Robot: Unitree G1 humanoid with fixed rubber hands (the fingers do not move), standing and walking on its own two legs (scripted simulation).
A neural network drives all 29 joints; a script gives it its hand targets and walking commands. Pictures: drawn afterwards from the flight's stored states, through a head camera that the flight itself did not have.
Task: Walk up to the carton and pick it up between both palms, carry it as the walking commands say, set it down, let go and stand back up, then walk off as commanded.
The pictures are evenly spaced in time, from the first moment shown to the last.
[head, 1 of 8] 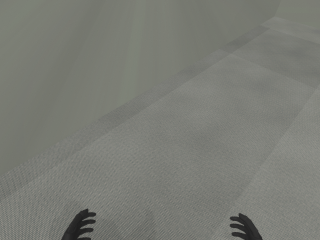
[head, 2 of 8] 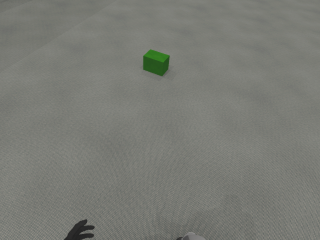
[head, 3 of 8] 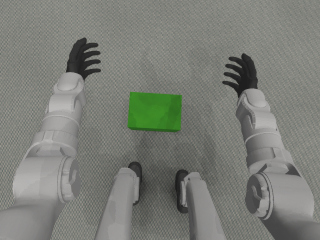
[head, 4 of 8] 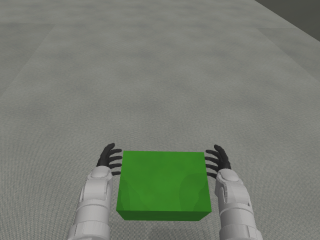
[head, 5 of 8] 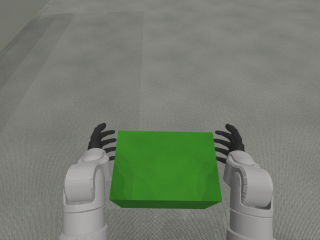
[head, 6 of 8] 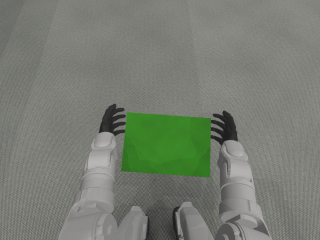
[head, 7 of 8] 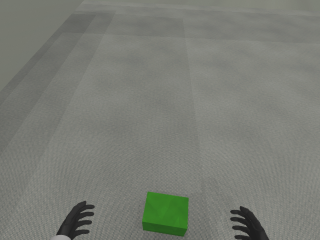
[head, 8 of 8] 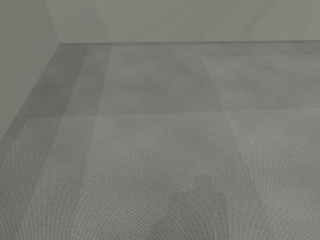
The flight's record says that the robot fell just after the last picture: no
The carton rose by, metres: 0.69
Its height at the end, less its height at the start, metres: +0.00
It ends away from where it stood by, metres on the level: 4.13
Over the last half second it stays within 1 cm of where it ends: yes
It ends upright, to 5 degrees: yes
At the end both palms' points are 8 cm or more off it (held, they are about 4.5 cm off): yes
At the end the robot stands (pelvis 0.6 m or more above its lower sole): yes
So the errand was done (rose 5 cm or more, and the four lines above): yes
